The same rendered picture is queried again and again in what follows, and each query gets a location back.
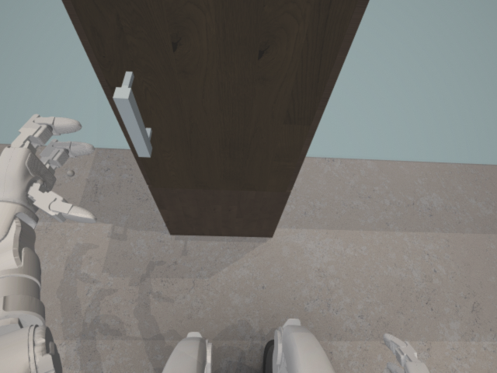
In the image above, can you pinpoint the cupboard door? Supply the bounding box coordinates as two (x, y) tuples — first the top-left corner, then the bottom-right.
(71, 0), (358, 192)

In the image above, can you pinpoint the robot left thigh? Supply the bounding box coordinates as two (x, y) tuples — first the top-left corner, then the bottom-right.
(162, 337), (213, 373)

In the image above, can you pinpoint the left robot hand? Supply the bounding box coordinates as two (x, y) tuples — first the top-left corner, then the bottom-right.
(0, 114), (97, 223)

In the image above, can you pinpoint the right robot shin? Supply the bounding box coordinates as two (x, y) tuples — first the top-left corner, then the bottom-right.
(273, 319), (301, 373)

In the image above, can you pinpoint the left robot upper arm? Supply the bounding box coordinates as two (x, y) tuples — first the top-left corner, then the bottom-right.
(0, 324), (62, 373)

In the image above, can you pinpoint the left robot forearm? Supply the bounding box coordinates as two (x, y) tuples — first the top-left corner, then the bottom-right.
(0, 201), (45, 336)

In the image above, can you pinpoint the right robot hand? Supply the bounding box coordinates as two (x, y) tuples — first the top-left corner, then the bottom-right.
(383, 333), (431, 373)

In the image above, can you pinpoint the handle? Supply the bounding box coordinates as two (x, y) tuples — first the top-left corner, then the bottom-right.
(113, 71), (152, 158)

